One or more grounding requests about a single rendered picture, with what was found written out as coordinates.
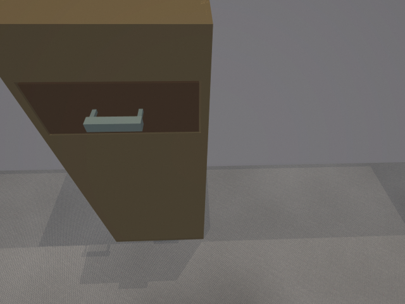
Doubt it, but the drawer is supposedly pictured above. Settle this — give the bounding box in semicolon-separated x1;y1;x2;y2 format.
18;81;199;134

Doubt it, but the handle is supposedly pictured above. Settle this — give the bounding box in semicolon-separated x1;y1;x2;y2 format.
83;109;144;132

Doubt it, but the cabinet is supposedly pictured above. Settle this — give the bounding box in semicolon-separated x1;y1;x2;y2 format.
0;0;213;242

